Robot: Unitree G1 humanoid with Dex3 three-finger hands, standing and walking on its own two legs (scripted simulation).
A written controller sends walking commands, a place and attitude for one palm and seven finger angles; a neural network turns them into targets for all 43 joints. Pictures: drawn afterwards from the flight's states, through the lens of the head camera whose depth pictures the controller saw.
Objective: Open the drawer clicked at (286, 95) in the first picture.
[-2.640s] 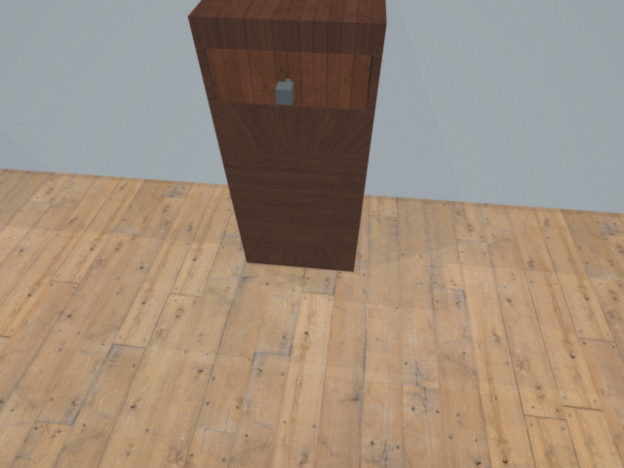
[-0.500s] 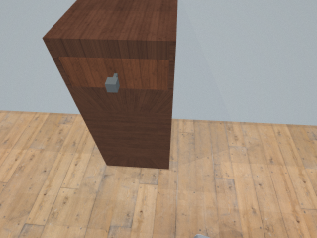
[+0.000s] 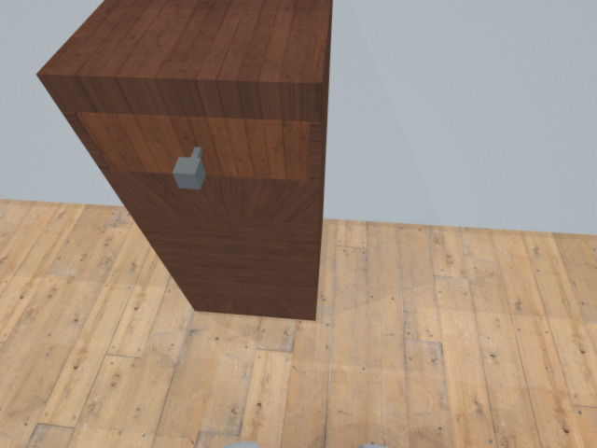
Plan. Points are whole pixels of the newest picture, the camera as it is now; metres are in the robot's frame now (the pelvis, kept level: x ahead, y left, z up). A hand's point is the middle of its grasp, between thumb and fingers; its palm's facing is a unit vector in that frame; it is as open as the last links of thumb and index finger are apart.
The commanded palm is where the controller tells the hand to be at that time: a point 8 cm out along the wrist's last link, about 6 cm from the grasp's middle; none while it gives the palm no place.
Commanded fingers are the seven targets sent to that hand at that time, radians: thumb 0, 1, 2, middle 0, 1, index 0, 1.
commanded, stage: come to a stop and stand still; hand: left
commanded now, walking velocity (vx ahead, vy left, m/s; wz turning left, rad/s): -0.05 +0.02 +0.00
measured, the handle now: (192, 165) +0.53 +0.23 +0.03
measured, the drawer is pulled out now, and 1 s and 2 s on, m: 0.00 0.00 0.00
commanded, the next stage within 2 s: look again from close up in 0.76 s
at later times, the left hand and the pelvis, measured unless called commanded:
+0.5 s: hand out of the picture +0.00 +0.17 -0.17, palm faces +0.04 -0.98 -0.19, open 7.3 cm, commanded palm none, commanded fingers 0.00 0.90 0.90 -0.20 -0.30 -0.20 -0.30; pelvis -0.03 -0.01 +0.01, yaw +0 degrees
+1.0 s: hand out of the picture -0.02 +0.19 -0.17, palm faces -0.01 -0.98 -0.21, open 7.4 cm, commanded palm none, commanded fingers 0.00 0.90 0.90 -0.20 -0.30 -0.20 -0.30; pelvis -0.03 +0.01 +0.00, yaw +0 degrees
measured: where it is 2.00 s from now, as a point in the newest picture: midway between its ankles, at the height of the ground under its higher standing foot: outside the picture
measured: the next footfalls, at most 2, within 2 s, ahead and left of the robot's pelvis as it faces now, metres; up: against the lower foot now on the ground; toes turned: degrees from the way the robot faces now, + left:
left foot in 0.34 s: +0.01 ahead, +0.15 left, +0.00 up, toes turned -10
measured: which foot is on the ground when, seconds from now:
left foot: down 0.00-0.06, up 0.08-0.32, down 0.34-1.00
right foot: down 0.00-1.00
